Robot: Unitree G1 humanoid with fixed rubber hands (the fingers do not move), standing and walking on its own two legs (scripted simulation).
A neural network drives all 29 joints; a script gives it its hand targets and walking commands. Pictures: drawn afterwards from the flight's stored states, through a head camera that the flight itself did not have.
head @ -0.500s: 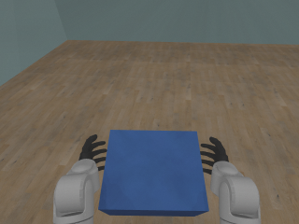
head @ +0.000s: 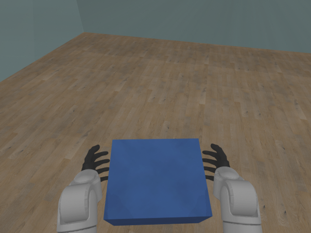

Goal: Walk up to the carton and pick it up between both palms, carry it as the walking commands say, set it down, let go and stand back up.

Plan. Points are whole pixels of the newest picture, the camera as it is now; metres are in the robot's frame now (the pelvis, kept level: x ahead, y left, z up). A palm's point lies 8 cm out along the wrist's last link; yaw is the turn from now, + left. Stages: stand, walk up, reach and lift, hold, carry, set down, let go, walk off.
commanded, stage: carry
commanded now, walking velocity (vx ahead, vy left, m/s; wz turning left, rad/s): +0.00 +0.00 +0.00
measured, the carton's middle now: (156, 182) +0.29 +0.00 +0.00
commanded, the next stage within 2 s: none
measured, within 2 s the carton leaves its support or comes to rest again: neither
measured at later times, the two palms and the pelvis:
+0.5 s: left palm (86, 178) +0.27 +0.17 +0.06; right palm (213, 179) +0.26 -0.14 +0.06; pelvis +0.00 +0.02 +0.00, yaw -1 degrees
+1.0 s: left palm (79, 166) +0.30 +0.20 +0.07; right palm (202, 167) +0.29 -0.12 +0.06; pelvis +0.02 +0.04 +0.00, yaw +0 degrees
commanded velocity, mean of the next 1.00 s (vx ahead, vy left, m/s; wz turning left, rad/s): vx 0.00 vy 0.00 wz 0.00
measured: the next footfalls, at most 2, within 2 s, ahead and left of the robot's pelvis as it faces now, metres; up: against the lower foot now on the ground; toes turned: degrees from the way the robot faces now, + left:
none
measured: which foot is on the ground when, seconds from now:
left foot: down 0.00-1.00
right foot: down 0.00-1.00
